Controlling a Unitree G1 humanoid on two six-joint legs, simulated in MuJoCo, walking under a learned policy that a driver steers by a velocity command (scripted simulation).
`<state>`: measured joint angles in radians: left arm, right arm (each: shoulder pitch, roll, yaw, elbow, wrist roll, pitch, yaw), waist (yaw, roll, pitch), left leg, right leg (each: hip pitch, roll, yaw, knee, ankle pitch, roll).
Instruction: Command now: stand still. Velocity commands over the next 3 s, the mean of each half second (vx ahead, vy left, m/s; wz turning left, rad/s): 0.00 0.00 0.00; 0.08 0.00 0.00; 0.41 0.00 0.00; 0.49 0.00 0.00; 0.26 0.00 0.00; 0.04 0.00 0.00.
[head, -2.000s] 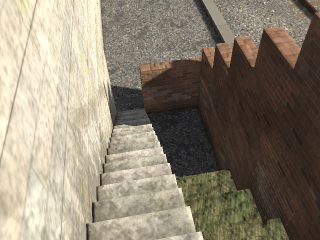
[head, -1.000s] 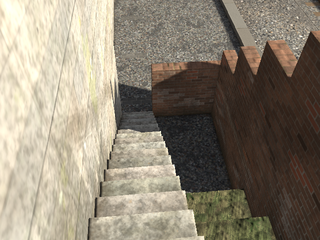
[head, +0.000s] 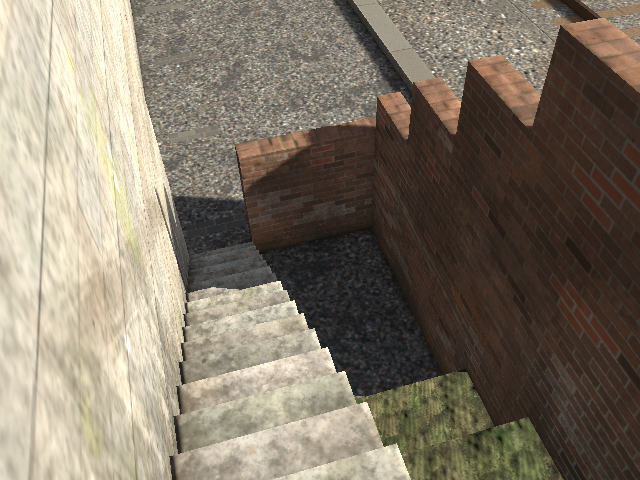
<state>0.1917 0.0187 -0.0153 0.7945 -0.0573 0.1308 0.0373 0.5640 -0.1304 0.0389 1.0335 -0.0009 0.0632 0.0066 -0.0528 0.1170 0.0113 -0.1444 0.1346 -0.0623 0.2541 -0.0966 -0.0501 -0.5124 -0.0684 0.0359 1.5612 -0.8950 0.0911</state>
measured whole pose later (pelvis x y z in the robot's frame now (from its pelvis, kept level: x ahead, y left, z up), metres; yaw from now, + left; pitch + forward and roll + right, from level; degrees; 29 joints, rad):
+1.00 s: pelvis -0.04 +0.00 +0.01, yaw -4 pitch +0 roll -4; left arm 0.29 0.12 -0.03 0.70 -0.04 0.10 0.00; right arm 0.63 -0.14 -0.01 0.93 0.04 0.04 -0.03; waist 0.00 0.10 -0.02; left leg -0.19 0.12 -0.06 0.23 -0.29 -0.02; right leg -0.60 -0.01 0.10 1.49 -0.91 0.04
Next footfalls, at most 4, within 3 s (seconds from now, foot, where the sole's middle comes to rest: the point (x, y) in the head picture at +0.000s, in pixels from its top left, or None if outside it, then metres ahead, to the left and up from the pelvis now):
2.10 left None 0.09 0.11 -0.80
2.40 right None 0.18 -0.18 -0.80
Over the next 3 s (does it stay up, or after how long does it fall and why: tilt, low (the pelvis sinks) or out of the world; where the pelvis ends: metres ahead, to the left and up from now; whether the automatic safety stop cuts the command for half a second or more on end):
stays up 0.13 -0.04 -0.01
